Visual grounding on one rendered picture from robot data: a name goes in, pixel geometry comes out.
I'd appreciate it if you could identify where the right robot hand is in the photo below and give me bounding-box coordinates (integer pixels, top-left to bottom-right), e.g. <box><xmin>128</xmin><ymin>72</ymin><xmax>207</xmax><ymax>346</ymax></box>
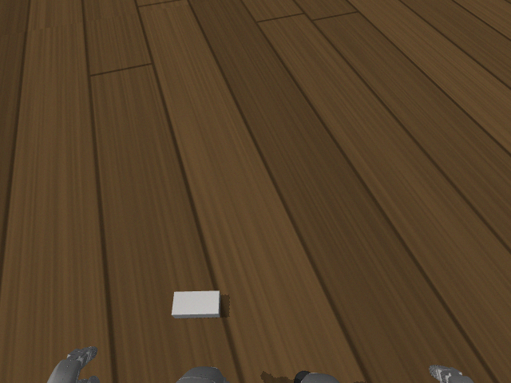
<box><xmin>429</xmin><ymin>365</ymin><xmax>474</xmax><ymax>383</ymax></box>

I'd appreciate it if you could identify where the carton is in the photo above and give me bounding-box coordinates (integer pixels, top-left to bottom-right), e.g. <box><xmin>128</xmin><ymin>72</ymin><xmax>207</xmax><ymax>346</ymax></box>
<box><xmin>172</xmin><ymin>290</ymin><xmax>220</xmax><ymax>318</ymax></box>

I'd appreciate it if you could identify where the left robot hand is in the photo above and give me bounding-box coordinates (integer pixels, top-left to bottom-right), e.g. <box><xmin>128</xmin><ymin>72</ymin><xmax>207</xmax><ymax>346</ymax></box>
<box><xmin>47</xmin><ymin>346</ymin><xmax>100</xmax><ymax>383</ymax></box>

